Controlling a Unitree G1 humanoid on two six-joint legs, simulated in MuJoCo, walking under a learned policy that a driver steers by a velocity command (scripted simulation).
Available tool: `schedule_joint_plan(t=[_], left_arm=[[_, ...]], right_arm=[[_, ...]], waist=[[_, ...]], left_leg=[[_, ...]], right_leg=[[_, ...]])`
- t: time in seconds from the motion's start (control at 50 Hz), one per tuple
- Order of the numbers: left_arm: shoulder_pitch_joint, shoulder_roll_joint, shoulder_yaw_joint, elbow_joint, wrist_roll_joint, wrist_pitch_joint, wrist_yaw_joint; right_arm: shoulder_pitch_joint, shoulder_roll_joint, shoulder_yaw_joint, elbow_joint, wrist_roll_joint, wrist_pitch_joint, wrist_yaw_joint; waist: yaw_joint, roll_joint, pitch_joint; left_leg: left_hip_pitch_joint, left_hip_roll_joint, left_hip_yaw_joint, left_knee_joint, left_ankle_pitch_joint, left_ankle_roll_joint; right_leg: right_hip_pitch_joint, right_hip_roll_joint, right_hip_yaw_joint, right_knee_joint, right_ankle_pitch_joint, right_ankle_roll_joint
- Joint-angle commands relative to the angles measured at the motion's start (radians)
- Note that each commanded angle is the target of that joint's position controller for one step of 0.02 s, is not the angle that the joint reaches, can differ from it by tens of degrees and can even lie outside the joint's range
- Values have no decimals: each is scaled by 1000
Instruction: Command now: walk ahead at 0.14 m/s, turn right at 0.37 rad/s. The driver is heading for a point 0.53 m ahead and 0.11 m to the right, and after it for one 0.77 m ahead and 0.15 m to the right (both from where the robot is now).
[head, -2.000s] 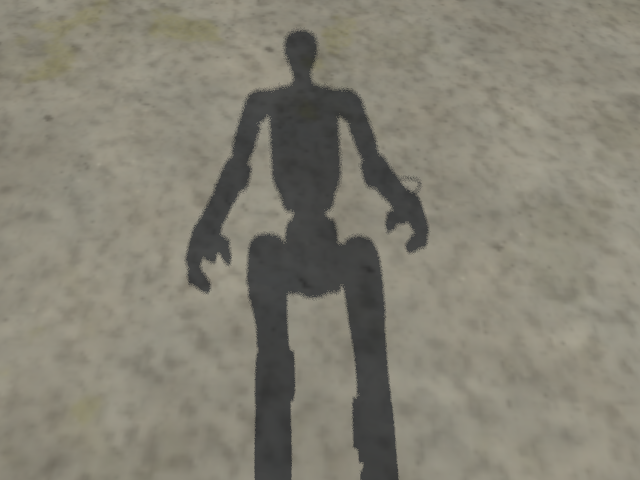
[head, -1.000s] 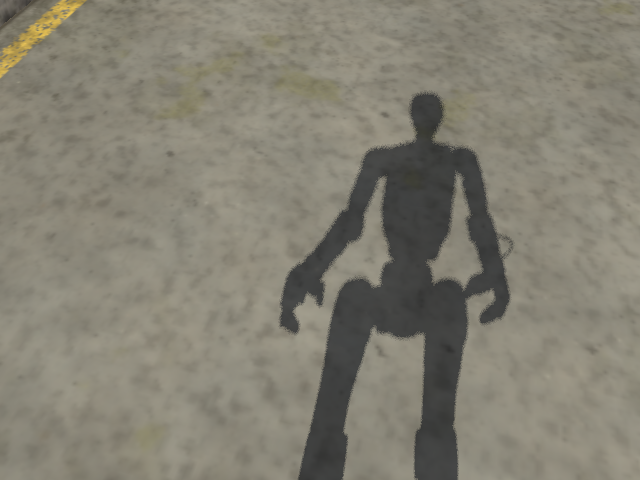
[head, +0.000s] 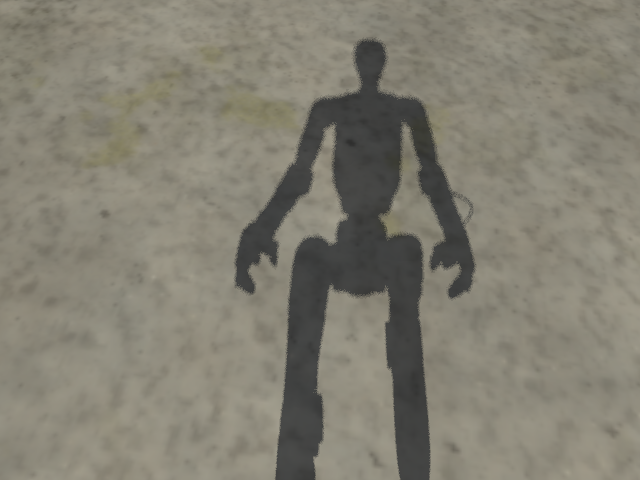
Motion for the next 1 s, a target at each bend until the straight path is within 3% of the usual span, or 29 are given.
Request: schedule_joint_plan(t=[0.02, 0.12, 0.2, 0.22, 0.24, 0.26, 0.28, 0.3, 0.32, 0.34, 0.36, 0.38, 0.5, 0.6, 0.64, 0.66, 0.68, 0.7, 0.72, 0.74, 0.76, 0.8, 0.84, 0.88, 0.92, 0.94, 0.96, 0.98, 1.0], left_arm=[[80, 39, 8, -54, 5, 13, -11], [-41, 59, 14, -137, 4, 25, -38], [-54, 69, 26, -188, -1, 32, -62], [-18, 79, 34, -187, -1, 29, -62], [53, 145, 59, -177, 4, 25, -51], [112, 286, 95, -187, 20, 28, -27], [135, 264, 82, -200, 37, 23, -28], [111, 207, 64, -211, 30, 12, -37], [47, 187, 60, -221, 19, 4, -33], [-3, 170, 57, -230, 5, 5, -28], [-39, 160, 53, -239, -2, 10, -21], [-51, 164, 52, -246, 7, 16, -16], [-42, 166, 52, -252, 15, 28, 4], [-46, 149, 35, -238, 23, 40, -2], [-65, 127, 22, -234, 14, 45, 0], [-26, 107, 14, -221, 15, 44, 1], [14, 63, 0, -223, 33, 39, 0], [5, 65, 5, -252, 29, 32, -2], [-36, 125, 18, -244, 30, 30, 2], [-59, 150, 32, -239, 19, 32, 5], [-53, 135, 34, -224, 18, 40, 10], [-31, 90, 23, -209, 21, 51, 10], [-35, 39, 5, -194, 14, 46, 7], [-15, 36, 7, -168, 5, 45, 6], [-17, 82, 15, -160, 14, 51, 5], [-14, 133, 23, -168, 20, 56, 10], [3, 136, 26, -136, 16, 58, 2], [7, 97, 22, -136, 17, 57, -9], [19, 95, 22, -125, 21, 54, -12]], right_arm=[[-107, -162, -32, -72, 7, 2, -32], [-61, -201, -44, -56, 24, 52, -49], [-58, -218, -54, -66, 47, 88, -55], [-56, -211, -54, -67, 53, 95, -59], [-3, -191, -51, -60, 43, 94, -57], [-6, -143, -34, -105, 2, 82, -48], [-69, -122, -22, -137, -7, 71, -38], [-101, -163, -36, -132, 19, 70, -26], [-109, -158, -37, -132, 42, 73, -26], [-104, -157, -39, -119, 37, 79, -36], [-108, -175, -47, -118, 26, 86, -46], [-99, -166, -46, -117, 22, 91, -48], [-85, -126, -30, -106, 31, 95, -50], [-84, -140, -32, -107, 36, 87, -35], [-32, -124, -29, -88, 30, 75, -23], [-16, -143, -31, -85, 16, 71, -19], [3, -220, -42, -92, -5, 69, -22], [-46, -229, -38, -86, -12, 70, -22], [-92, -187, -29, -110, -18, 62, -22], [-100, -175, -26, -108, -13, 55, -25], [-105, -184, -27, -104, 0, 51, -29], [-113, -165, -20, -91, 22, 49, -33], [-97, -155, -19, -73, 24, 61, -31], [-83, -155, -16, -56, 31, 72, -29], [-38, -145, -11, -40, 33, 67, -24], [-22, -138, -6, -39, 15, 56, -14], [17, -118, -4, -20, 16, 52, -9], [-38, -132, -3, -12, 18, 55, -9], [-69, -135, -8, -19, 28, 60, -11]], waist=[[47, 119, -113], [-1, 101, -97], [10, 119, -97], [34, 106, -116], [53, 22, -172], [36, -224, -241], [67, -248, -351], [79, -97, -345], [49, -49, -277], [27, 9, -222], [9, -5, -199], [-6, -35, -194], [12, -88, -224], [31, -122, -183], [-8, -103, -169], [-5, -61, -162], [31, 125, -179], [69, 284, -129], [29, 259, -114], [18, 233, -102], [18, 217, -100], [27, 202, -98], [13, 200, -114], [20, 206, -133], [5, 166, -148], [-19, 81, -166], [-42, -18, -189], [1, 7, -152], [9, -1, -109]], left_leg=[[-36, 286, -60, -109, 488, 166], [88, 328, -48, -61, 382, 154], [167, 356, -49, 90, 415, 104], [151, 327, -17, 181, 435, 65], [86, 251, 28, 352, 372, -3], [-213, 121, 79, 665, -44, -93], [-418, -11, -78, 884, -577, -120], [-445, 35, -195, 963, -556, -106], [-469, 60, -203, 949, -472, -96], [-474, 79, -200, 887, -400, -102], [-439, 91, -202, 828, -343, -109], [-385, 73, -187, 808, -307, -119], [-264, 58, -184, 552, -224, -157], [-164, 57, -162, 382, -218, -133], [-48, 48, -133, 161, -75, -100], [24, 89, -175, 79, 18, -72], [92, 272, -363, 32, 163, -9], [-6, 393, -498, 4, 214, 142], [-69, 404, -517, -28, 146, 192], [-53, 367, -485, -24, 128, 176], [-26, 336, -443, -11, 149, 155], [11, 303, -382, 26, 247, 127], [36, 254, -314, 65, 347, 105], [56, 228, -284, 104, 390, 89], [22, 204, -285, 102, 256, 27], [-31, 170, -253, 123, 154, -11], [-8, 97, -175, 96, -43, -47], [-5, 66, -137, 138, -186, -66], [-45, 45, -112, 180, -313, -60]], right_leg=[[135, -34, -9, -116, 139, 10], [103, -19, -53, -258, 114, -5], [129, 23, -102, -389, 24, -51], [214, 49, -116, -490, 113, -75], [376, 39, -47, -575, 379, -120], [630, -185, 270, -525, 880, -256], [730, -329, 517, -579, 895, -439], [696, -292, 436, -596, 829, -411], [631, -234, 338, -597, 720, -350], [564, -185, 283, -614, 608, -298], [501, -156, 256, -632, 529, -273], [442, -129, 238, -642, 518, -268], [405, -108, 227, -640, 399, -264], [370, -110, 279, -622, 265, -244], [339, -78, 269, -575, 245, -201], [302, -38, 251, -542, 175, -152], [231, 66, 154, -376, -3, -85], [172, 151, 59, -341, -222, -39], [215, 110, 62, -233, -271, -12], [201, 108, 62, -169, -252, -2], [184, 102, 59, -132, -250, 14], [193, 68, 59, -156, -222, 41], [267, 70, 4, -305, -171, 48], [367, 86, -38, -519, 0, 41], [496, 51, 11, -633, 228, 8], [564, -15, 63, -575, 429, -20], [523, 2, 43, -536, 246, -60], [464, 27, 40, -559, 28, -74], [413, 30, 56, -585, -176, -88]])
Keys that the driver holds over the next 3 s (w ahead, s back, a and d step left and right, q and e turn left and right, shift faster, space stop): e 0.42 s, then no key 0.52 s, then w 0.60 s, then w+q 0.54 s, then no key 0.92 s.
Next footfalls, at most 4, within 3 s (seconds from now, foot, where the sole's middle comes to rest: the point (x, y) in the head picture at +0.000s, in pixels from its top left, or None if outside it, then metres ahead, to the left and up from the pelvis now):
0.24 right None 0.16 -0.14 -0.78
0.66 left None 0.20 0.08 -0.78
0.92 right None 0.10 -0.15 -0.78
1.60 right None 0.43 -0.27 -0.78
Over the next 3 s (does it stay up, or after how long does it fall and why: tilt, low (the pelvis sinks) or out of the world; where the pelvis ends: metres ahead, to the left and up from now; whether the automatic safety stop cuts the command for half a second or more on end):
stays up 0.78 -0.19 -0.01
